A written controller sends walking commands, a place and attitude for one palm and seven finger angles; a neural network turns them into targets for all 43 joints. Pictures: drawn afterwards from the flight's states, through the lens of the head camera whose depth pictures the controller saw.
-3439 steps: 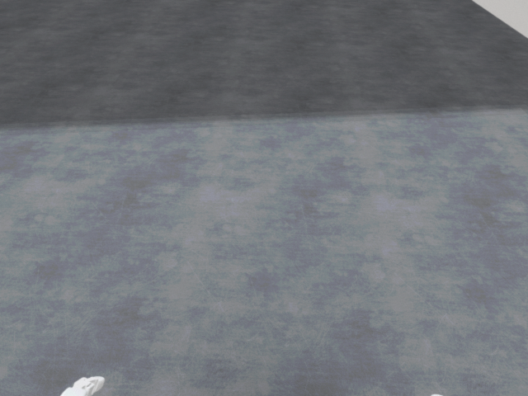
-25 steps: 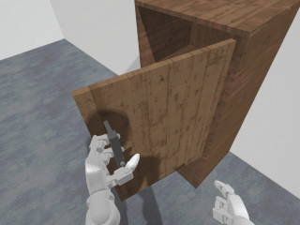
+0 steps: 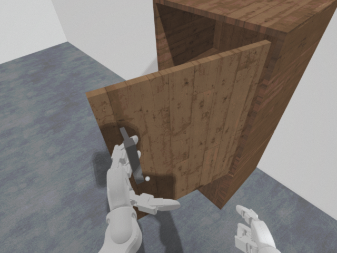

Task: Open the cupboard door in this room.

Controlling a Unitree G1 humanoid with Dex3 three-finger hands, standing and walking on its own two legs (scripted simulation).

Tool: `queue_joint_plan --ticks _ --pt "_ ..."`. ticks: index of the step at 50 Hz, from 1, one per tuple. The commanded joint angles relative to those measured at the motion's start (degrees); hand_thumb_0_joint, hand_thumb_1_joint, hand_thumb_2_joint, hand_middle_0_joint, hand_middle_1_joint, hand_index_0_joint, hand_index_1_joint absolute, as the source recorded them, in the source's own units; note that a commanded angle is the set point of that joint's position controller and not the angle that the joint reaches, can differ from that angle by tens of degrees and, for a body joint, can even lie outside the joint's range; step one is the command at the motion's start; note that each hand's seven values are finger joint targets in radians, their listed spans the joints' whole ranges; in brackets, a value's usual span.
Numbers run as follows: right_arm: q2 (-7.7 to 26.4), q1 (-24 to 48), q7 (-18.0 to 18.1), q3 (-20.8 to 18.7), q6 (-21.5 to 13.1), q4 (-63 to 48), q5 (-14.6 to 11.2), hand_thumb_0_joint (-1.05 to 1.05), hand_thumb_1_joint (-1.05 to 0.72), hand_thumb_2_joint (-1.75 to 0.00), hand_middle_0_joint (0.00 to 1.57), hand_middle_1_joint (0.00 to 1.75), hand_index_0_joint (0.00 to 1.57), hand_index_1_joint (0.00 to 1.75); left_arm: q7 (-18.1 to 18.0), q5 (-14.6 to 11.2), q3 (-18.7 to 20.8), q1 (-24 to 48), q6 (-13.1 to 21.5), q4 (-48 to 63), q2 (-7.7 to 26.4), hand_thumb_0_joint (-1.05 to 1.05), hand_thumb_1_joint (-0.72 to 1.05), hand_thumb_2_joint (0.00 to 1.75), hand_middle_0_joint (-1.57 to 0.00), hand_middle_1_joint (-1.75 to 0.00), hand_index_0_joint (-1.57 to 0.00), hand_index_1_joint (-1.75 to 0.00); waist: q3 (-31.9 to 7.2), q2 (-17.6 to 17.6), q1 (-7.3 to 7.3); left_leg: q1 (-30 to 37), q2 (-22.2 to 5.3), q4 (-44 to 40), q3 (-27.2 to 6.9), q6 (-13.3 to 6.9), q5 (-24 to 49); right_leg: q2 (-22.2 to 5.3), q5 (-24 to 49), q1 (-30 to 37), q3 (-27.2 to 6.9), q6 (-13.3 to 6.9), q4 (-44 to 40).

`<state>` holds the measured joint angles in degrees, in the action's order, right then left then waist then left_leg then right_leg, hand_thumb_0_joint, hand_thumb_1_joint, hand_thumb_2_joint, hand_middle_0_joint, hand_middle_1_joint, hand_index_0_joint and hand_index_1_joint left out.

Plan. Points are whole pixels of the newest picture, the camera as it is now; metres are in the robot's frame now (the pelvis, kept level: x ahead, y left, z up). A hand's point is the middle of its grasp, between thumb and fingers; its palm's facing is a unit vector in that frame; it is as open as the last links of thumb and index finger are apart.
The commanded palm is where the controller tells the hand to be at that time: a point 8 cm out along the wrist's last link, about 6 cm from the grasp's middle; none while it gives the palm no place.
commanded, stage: slide the hand sideways off the handle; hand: left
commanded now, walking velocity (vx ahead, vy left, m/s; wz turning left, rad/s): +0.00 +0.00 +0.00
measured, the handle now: (131, 156) +0.31 +0.11 +0.09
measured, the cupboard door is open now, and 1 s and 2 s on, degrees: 73 78 78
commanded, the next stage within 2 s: draw the hand back to the body in 1.28 s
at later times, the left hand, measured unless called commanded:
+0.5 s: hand (147, 200) +0.21 +0.06 +0.09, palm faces -0.10 -1.00 +0.02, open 16.2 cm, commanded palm +0.18 +0.11 +0.10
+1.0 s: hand (120, 216) +0.18 +0.10 +0.09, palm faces -0.03 -1.00 -0.02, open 16.2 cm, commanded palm +0.14 +0.17 +0.10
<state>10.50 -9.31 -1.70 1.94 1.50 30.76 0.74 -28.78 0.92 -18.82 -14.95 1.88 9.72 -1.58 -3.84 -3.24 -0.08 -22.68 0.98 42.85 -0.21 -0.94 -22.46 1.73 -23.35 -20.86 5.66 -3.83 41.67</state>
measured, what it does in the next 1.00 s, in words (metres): stands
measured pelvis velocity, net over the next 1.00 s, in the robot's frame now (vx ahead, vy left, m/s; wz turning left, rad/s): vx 0.01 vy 0.00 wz -0.02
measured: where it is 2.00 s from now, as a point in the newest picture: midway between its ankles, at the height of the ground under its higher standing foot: outside the picture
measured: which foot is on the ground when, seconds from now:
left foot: down 0.00-1.00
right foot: down 0.00-1.00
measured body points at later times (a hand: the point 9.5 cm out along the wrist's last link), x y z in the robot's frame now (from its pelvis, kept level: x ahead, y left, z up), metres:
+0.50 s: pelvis +0.00 +0.01 -0.01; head +0.01 -0.01 +0.44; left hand +0.21 +0.11 +0.09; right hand +0.18 -0.20 -0.08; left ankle +0.00 +0.11 -0.71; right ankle -0.01 -0.07 -0.71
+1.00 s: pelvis +0.01 +0.00 -0.02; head +0.02 -0.02 +0.43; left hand +0.17 +0.16 +0.09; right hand +0.19 -0.22 -0.08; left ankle +0.00 +0.11 -0.71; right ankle -0.01 -0.07 -0.71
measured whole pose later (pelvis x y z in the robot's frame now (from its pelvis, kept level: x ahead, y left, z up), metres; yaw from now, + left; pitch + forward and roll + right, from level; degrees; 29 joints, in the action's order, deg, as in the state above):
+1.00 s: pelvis +0.01 +0.00 -0.02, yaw -1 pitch +6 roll +0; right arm 13.3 -15.9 0.4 1.3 -3.5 22.2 -2.1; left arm 0.3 -6.5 -8.9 -41.3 11.4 27.9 8.5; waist -6.2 -3.2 0.2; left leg -29.6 0.7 49.7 0.9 -1.5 -26.6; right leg 1.8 -27.1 -28.2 4.7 -3.3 48.8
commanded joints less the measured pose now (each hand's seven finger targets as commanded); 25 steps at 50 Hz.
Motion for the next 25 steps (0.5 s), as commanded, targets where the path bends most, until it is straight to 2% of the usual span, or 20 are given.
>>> queue_joint_plan --ticks 1,3,4,5,6,7,9,10,11,12,13,15,16,19,21,23,25 --pt "4.8 9.3 0.0 -2.2 -2.5 -10.5 -0.1 0.0 -0.9 -0.9 0.2 0.3 0.2 0.3 -1.7 1.1 -1.9 5.9 2.1 13.7 -11.5 0.0 -0.5 0.3 -0.15 -0.3 -0.15 -0.3 -8.6 4.0 1.08 6.6 -1.0 -4.0 -1.8 -0.3 15.2 -2.4 16.2 0.1 -2.4 1.6 -7.7" --pt "4.7 9.4 -0.3 -2.1 -2.5 -10.5 -0.2 0.0 -0.9 -0.9 0.2 0.3 0.2 0.3 -1.3 0.8 -3.3 6.5 2.0 13.3 -13.2 0.0 -0.5 0.3 -0.15 -0.3 -0.15 -0.3 -7.0 5.6 0.42 6.2 -1.1 -4.1 -2.2 -0.3 14.1 -2.2 14.3 -1.2 -2.1 1.7 -8.0" --pt "4.8 9.3 -0.2 -2.1 -2.7 -10.5 -0.1 0.0 -0.9 -0.9 0.2 0.3 0.2 0.3 -1.5 0.9 -3.4 7.9 2.1 13.8 -13.2 0.0 -0.5 0.3 -0.15 -0.3 -0.15 -0.3 -7.4 6.0 0.17 6.4 -1.0 -3.9 -2.0 -0.4 13.7 -2.4 13.8 -1.3 -2.4 1.9 -8.4" --pt "7.3 6.6 -1.1 -2.3 -2.8 -11.8 -0.4 0.0 -0.9 -0.9 0.2 0.3 0.2 0.3 9.6 5.7 -13.8 8.6 4.9 17.4 -5.3 0.0 -0.5 0.3 -0.15 -0.3 -0.15 -0.3 -2.5 6.3 -5.63 9.2 -0.2 -4.0 -2.0 -1.6 13.1 -2.3 17.5 -3.2 -5.5 2.4 -8.4" --pt "6.7 5.6 -0.8 -3.0 -2.8 -12.8 -1.2 0.0 -0.9 -0.9 0.2 0.3 0.2 0.3 15.1 3.3 -10.3 10.8 7.2 21.0 -2.1 0.0 -0.5 0.3 -0.15 -0.3 -0.15 -0.3 -7.4 4.3 -3.74 9.0 -0.2 -3.6 -1.7 -1.8 14.1 -2.7 20.1 -0.9 -5.4 2.0 -7.1" --pt "6.6 5.1 -0.5 -2.7 -3.1 -13.3 -1.4 0.0 -0.9 -0.9 0.2 0.3 0.2 0.3 19.0 2.6 -9.4 9.3 8.7 20.8 -0.1 0.0 -0.5 0.3 -0.15 -0.3 -0.15 -0.3 -8.7 3.6 -3.05 8.5 -0.3 -3.5 -1.7 -1.9 14.5 -2.7 21.3 -0.4 -5.6 2.0 -6.0" --pt "6.4 3.7 0.1 -2.3 -4.1 -14.5 -1.9 0.0 -0.9 -0.9 0.2 0.3 0.2 0.3 25.0 0.4 -8.4 7.6 10.9 20.9 1.3 0.0 -0.5 0.3 -0.15 -0.3 -0.15 -0.3 -8.8 6.1 -3.28 7.1 -0.3 -3.2 -1.8 -2.1 13.1 -2.8 19.8 -1.0 -5.4 2.4 -5.5" --pt "6.4 3.4 0.4 -2.2 -4.7 -15.1 -2.1 0.0 -0.9 -0.9 0.2 0.3 0.2 0.3 26.3 -1.0 -7.9 7.0 11.5 21.2 0.6 0.0 -0.5 0.3 -0.15 -0.3 -0.15 -0.3 -8.2 6.0 -2.96 6.4 -0.3 -3.3 -2.0 -2.0 11.8 -2.7 17.6 -1.6 -5.3 2.4 -5.7" --pt "6.4 3.4 0.7 -2.0 -5.2 -15.4 -2.4 0.0 -0.9 -0.9 0.2 0.3 0.2 0.3 26.5 -2.4 -7.6 6.4 11.5 20.7 -0.2 0.0 -0.5 0.3 -0.15 -0.3 -0.15 -0.3 -6.5 5.6 -2.9 6.2 -0.4 -3.6 -2.4 -1.9 10.2 -2.4 14.6 -3.0 -4.8 2.3 -6.0" --pt "6.2 3.2 0.9 -1.9 -5.8 -15.5 -2.5 0.0 -0.9 -0.9 0.2 0.3 0.2 0.3 26.0 -3.4 -6.6 6.3 11.7 20.8 -0.6 0.0 -0.5 0.3 -0.15 -0.3 -0.15 -0.3 -6.6 6.6 -2.77 5.6 -0.3 -3.7 -2.5 -1.9 9.1 -2.2 12.7 -3.3 -4.6 2.5 -6.2" --pt "6.5 3.1 1.1 -2.1 -6.1 -15.6 -2.7 0.0 -0.9 -0.9 0.2 0.3 0.2 0.3 25.2 -3.8 -4.3 3.8 11.6 20.0 0.7 0.0 -0.5 0.3 -0.15 -0.3 -0.15 -0.3 -5.8 7.4 -2.08 4.7 -0.5 -3.9 -2.6 -1.6 7.8 -2.0 10.4 -3.9 -4.4 2.4 -6.5" --pt "6.6 3.1 1.3 -1.8 -6.7 -15.9 -2.7 0.0 -0.9 -0.9 0.2 0.3 0.2 0.3 23.4 -3.4 -2.9 4.2 11.3 20.5 1.3 0.0 -0.5 0.3 -0.15 -0.3 -0.15 -0.3 -5.4 7.4 -1.9 3.8 -0.3 -4.2 -2.6 -1.6 6.1 -1.9 7.4 -4.7 -4.2 2.5 -6.5" --pt "6.7 3.3 1.2 -1.8 -6.7 -15.8 -2.6 0.0 -0.9 -0.9 0.2 0.3 0.2 0.3 22.5 -2.8 -2.5 3.8 11.0 20.2 1.8 0.0 -0.5 0.3 -0.15 -0.3 -0.15 -0.3 -4.7 5.8 -1.5 3.9 -0.3 -4.5 -2.8 -1.5 5.8 -1.7 6.6 -5.0 -3.9 2.3 -6.3" --pt "6.6 2.8 0.9 -1.8 -6.8 -16.3 -2.5 0.0 -0.9 -0.9 0.2 0.3 0.2 0.3 21.0 -2.0 -0.9 0.6 10.4 20.0 2.7 0.0 -0.5 0.3 -0.15 -0.3 -0.15 -0.3 -5.8 6.8 -0.98 3.4 -0.4 -4.4 -2.4 -1.5 7.0 -1.7 8.2 -4.2 -3.8 2.4 -5.7" --pt "6.8 2.8 0.9 -1.7 -6.6 -16.3 -2.5 0.0 -0.9 -0.9 0.2 0.3 0.2 0.3 20.8 -1.7 0.6 -0.5 10.0 20.2 4.1 0.0 -0.5 0.3 -0.15 -0.3 -0.15 -0.3 -6.1 5.0 -0.54 3.1 -0.3 -4.3 -2.2 -1.5 7.9 -1.6 9.3 -3.6 -3.8 2.1 -5.1" --pt "6.5 2.4 0.7 -1.8 -6.7 -16.8 -2.6 0.0 -0.9 -0.9 0.2 0.3 0.2 0.3 21.0 -2.1 1.9 -4.4 9.8 21.3 4.7 0.0 -0.5 0.3 -0.15 -0.3 -0.15 -0.3 -7.5 5.0 0.15 3.3 -0.5 -4.1 -1.6 -1.4 9.8 -1.6 12.1 -2.6 -3.9 2.1 -4.6" --pt "6.6 2.1 0.7 -1.6 -6.5 -17.1 -2.6 0.0 -0.9 -0.9 0.2 0.3 0.2 0.3 21.6 -2.6 3.0 -6.3 9.7 21.4 5.4 0.0 -0.5 0.3 -0.15 -0.3 -0.15 -0.3 -6.5 6.4 0.11 1.9 -0.5 -3.9 -1.2 -1.3 9.6 -1.6 12.6 -2.4 -4.2 2.4 -4.7"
